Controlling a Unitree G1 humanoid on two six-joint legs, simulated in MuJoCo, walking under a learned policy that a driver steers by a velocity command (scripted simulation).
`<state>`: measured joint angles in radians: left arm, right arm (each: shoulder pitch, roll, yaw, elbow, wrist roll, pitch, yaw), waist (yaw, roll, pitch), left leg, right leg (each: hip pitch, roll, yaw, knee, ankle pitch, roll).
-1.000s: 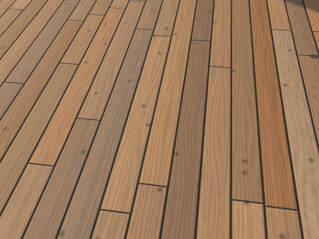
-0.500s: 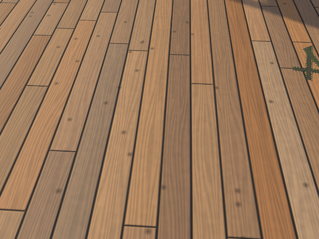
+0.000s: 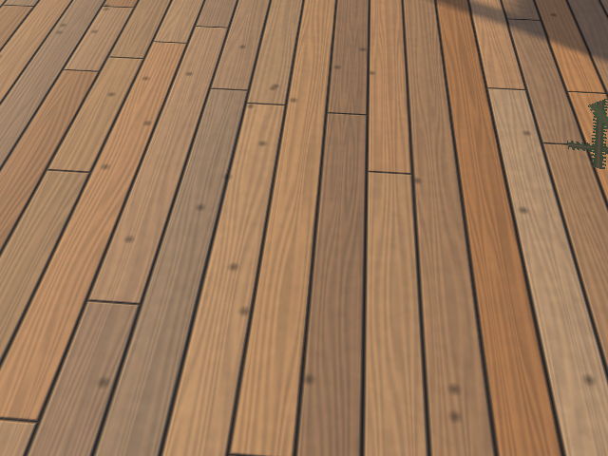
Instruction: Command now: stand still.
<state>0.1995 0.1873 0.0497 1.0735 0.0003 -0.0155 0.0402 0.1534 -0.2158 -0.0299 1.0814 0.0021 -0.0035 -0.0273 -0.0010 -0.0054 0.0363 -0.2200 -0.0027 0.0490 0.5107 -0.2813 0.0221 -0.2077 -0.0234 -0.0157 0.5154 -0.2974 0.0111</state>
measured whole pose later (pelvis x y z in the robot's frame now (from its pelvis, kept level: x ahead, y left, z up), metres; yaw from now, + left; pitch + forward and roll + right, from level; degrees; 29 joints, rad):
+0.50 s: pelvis +0.01 +0.00 +0.00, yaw -1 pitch -1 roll +0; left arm 0.26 0.19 0.05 1.12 -0.01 -0.02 0.04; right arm 0.24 -0.21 -0.05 1.11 0.02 -0.02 -0.03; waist -0.01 0.00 0.01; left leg -0.21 0.00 0.05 0.54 -0.33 0.05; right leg -0.27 -0.02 -0.04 0.71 -0.45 -0.04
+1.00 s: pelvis +0.17 -0.07 +0.01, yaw +0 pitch +2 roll +0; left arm 0.48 0.15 0.02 1.10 0.00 -0.10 0.01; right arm 0.03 -0.25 -0.06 0.96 0.02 -0.08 0.01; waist 0.07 0.03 -0.02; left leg -0.70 0.10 0.01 0.75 0.02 0.04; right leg 0.05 0.02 -0.07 0.20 -0.28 -0.04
